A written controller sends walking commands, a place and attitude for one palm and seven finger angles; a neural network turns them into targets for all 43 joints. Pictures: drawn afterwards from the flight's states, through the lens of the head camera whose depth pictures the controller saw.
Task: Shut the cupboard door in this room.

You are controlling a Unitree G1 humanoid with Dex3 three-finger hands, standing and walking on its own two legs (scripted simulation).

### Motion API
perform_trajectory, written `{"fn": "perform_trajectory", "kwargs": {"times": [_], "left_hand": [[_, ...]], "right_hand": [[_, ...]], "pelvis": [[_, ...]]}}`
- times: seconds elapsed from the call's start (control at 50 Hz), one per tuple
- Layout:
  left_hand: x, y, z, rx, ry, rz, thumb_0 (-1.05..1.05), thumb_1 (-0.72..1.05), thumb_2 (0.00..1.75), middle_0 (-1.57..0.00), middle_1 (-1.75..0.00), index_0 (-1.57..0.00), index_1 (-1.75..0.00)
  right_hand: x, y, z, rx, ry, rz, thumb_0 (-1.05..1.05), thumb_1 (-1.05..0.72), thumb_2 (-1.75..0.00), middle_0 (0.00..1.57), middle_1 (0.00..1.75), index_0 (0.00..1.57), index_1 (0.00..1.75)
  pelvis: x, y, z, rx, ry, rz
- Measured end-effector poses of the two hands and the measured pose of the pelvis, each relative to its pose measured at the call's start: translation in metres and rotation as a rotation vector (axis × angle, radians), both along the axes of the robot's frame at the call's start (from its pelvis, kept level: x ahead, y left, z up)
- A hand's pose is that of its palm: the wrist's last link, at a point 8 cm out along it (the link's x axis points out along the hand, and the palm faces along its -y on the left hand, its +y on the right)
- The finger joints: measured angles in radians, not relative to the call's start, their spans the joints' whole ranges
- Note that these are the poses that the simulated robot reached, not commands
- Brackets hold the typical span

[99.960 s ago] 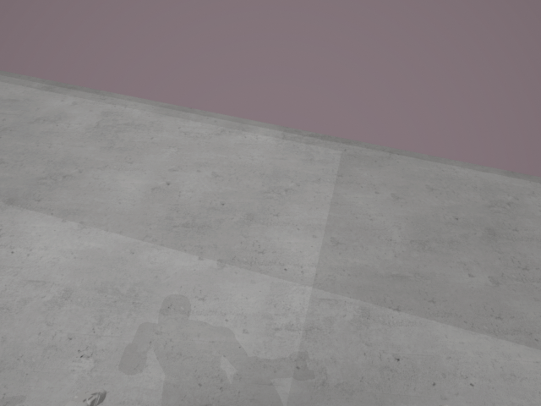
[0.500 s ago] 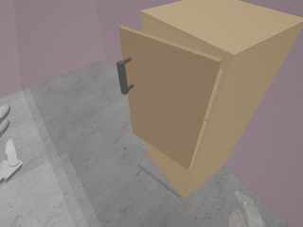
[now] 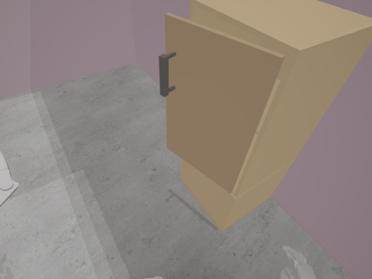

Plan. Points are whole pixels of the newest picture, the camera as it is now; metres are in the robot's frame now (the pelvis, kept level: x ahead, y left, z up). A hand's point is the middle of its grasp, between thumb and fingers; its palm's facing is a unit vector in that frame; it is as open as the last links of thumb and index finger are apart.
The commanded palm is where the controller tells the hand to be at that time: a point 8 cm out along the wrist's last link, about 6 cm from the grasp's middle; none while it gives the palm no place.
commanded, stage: step back with the hand held close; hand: left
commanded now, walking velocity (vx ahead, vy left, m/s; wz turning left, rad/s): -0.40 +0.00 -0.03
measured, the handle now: (168, 74) +0.70 +0.11 +0.08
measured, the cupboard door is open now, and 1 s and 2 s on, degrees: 15 15 15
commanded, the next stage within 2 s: stop stepping back and stand still in 0.70 s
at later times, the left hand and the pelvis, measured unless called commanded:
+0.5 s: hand out of the picture +0.15 +0.29 +0.20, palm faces +0.52 -0.73 -0.45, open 7.4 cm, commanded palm +0.10 +0.31 +0.20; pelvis -0.03 +0.00 +0.00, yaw +2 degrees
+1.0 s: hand out of the picture +0.03 +0.28 +0.21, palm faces +0.57 -0.76 -0.30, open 7.4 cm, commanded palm +0.01 +0.28 +0.20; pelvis -0.14 -0.01 +0.01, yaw -2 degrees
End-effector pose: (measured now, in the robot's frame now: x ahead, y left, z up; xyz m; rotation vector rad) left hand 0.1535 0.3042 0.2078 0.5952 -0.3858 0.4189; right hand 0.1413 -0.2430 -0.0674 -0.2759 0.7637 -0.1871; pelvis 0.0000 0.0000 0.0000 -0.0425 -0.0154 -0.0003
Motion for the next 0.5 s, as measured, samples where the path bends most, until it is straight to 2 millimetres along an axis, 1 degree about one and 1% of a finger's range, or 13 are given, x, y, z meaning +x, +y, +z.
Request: {"fn": "perform_trajectory", "kwargs": {"times": [0.14,0.28,0.34,0.4,0.5], "left_hand": [[-0.005,0.002,-0.007,-0.022,-0.004,0.009,0.02,0.89,0.9,-0.21,-0.31,-0.21,-0.3],[-0.011,-0.001,-0.013,-0.036,0.013,-0.037,0.02,0.89,0.9,-0.22,-0.31,-0.21,-0.3],[-0.017,0.003,-0.01,-0.005,0.007,-0.053,0.02,0.89,0.9,-0.22,-0.31,-0.21,-0.3],[-0.027,0.01,-0.005,0.034,-0.012,-0.042,0.02,0.89,0.9,-0.22,-0.31,-0.22,-0.3],[-0.044,0.022,0.005,0.022,-0.036,0.025,0.02,0.89,0.9,-0.22,-0.31,-0.22,-0.3]], "right_hand": [[-0.007,0.0,-0.002,0.006,-0.004,0.003,0.01,-0.9,-0.89,0.2,0.3,0.21,0.3],[-0.017,0.002,0.005,-0.017,0.018,0.007,0.01,-0.9,-0.89,0.2,0.3,0.21,0.3],[-0.02,0.004,0.007,-0.033,0.007,0.006,0.01,-0.9,-0.89,0.2,0.3,0.21,0.3],[-0.019,0.007,0.005,-0.041,-0.004,0.012,0.01,-0.9,-0.89,0.2,0.3,0.21,0.3],[-0.016,0.017,0.008,-0.016,-0.016,0.041,0.01,-0.9,-0.89,0.2,0.3,0.21,0.3]], "pelvis": [[-0.011,-0.001,-0.002,0.005,0.006,0.0],[-0.021,0.002,0.001,0.005,0.028,0.012],[-0.025,0.005,-0.001,-0.008,0.027,0.021],[-0.027,0.007,-0.004,-0.03,0.026,0.048],[-0.032,0.005,0.002,-0.043,0.078,0.028]]}}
